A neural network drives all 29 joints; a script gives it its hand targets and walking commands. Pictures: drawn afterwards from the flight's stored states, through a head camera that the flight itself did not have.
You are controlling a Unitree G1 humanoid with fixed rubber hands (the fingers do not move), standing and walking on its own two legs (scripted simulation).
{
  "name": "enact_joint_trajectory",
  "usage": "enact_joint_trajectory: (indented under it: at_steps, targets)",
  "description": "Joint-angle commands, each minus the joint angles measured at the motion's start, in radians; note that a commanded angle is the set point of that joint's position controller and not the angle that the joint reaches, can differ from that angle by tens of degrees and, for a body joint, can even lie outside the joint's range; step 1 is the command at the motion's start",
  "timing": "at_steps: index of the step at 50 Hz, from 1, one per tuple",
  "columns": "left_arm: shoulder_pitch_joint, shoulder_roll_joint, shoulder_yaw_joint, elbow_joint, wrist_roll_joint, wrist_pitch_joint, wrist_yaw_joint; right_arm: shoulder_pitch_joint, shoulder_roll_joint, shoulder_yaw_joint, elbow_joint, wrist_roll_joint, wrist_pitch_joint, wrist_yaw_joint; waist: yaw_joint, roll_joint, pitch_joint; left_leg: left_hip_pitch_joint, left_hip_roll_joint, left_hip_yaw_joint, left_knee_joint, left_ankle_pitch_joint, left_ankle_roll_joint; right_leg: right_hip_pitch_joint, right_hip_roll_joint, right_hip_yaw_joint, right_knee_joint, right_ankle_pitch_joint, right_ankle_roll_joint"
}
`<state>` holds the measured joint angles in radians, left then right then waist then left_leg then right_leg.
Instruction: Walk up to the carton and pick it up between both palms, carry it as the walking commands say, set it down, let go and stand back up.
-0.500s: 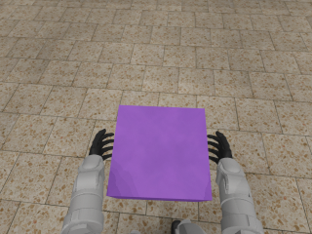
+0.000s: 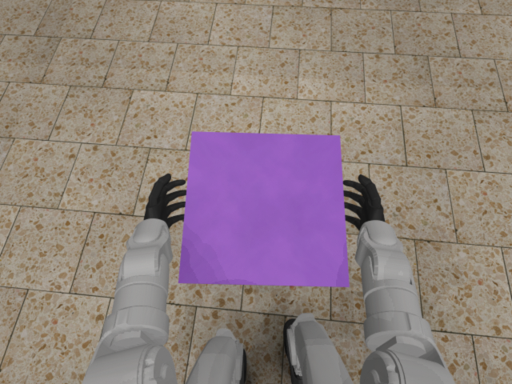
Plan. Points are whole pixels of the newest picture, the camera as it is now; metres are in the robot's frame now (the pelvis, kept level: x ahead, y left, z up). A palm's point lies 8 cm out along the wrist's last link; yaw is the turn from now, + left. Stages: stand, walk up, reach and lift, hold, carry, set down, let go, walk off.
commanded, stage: set down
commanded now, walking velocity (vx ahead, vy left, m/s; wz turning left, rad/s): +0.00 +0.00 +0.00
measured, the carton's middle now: (263, 215) +0.41 -0.01 -0.13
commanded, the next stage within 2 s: none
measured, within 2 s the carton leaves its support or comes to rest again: neither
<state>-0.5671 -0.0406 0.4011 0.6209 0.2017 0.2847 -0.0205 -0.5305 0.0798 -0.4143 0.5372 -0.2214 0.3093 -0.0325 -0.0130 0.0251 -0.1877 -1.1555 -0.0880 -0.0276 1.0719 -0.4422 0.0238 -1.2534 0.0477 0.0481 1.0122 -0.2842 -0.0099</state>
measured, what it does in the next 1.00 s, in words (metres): lowers itself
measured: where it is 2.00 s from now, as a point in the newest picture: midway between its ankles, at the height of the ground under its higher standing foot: (266, 381)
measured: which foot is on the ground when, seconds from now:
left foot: down 0.00-1.00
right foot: down 0.00-1.00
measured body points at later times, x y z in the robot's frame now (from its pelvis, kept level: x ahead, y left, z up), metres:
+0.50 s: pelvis -0.02 -0.01 -0.08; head +0.19 -0.02 +0.32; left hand +0.42 +0.16 -0.16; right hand +0.40 -0.19 -0.16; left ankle +0.02 +0.10 -0.65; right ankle +0.09 -0.11 -0.65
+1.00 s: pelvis -0.04 +0.00 -0.15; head +0.22 -0.01 +0.21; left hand +0.45 +0.16 -0.25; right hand +0.42 -0.19 -0.25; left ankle +0.02 +0.10 -0.65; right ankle +0.09 -0.11 -0.65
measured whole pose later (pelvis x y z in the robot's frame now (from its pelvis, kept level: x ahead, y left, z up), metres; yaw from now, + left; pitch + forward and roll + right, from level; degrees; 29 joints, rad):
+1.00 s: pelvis -0.04 +0.00 -0.15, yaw +2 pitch +47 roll +2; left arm -0.94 0.10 0.33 0.79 0.11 0.26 0.06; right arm -0.86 0.00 -0.44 0.64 -0.14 0.29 -0.14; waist -0.03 0.01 -0.23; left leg -1.90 -0.14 -0.02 1.66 -0.57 0.00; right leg -2.00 0.08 0.05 1.57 -0.39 0.02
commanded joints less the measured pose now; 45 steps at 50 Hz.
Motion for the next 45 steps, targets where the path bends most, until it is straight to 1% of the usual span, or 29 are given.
enact_joint_trajectory:
  at_steps: [1, 10, 20, 30, 45]
  targets:
    - [-0.549, -0.851, -0.514, 0.003, -0.138, -0.027, -0.274, -0.535, 0.859, 0.556, 0.028, 0.134, -0.018, 0.273, -0.006, -0.026, -0.688, 0.018, -0.033, -0.038, -0.106, 0.178, -0.017, 0.599, 0.051, 0.037, 0.025, 0.236, -0.008]
    - [-0.635, -0.842, -0.518, 0.023, -0.166, -0.034, -0.260, -0.615, 0.857, 0.552, 0.042, 0.154, -0.024, 0.253, 0.000, -0.036, -0.795, -0.096, -0.046, -0.022, 0.011, 0.174, -0.022, 0.472, 0.062, 0.024, 0.135, 0.223, 0.002]
    - [-0.709, -0.811, -0.518, 0.047, -0.185, -0.047, -0.241, -0.696, 0.844, 0.556, 0.047, 0.180, -0.037, 0.217, 0.002, -0.046, -0.892, -0.236, -0.057, -0.001, 0.131, 0.157, -0.027, 0.373, 0.068, 0.013, 0.236, 0.221, 0.017]
    - [-0.792, -0.778, -0.506, 0.077, -0.193, -0.056, -0.227, -0.789, 0.820, 0.536, 0.054, 0.189, -0.046, 0.184, -0.004, -0.045, -0.940, -0.351, -0.065, 0.015, 0.233, 0.128, -0.029, 0.268, 0.073, -0.005, 0.326, 0.186, 0.027]
    - [-0.920, -0.761, -0.515, 0.088, -0.208, -0.057, -0.203, -0.922, 0.787, 0.512, 0.063, 0.204, -0.050, 0.173, -0.018, -0.021, -1.003, -0.434, -0.070, 0.025, 0.359, 0.124, -0.032, 0.091, 0.077, -0.044, 0.466, 0.159, 0.033]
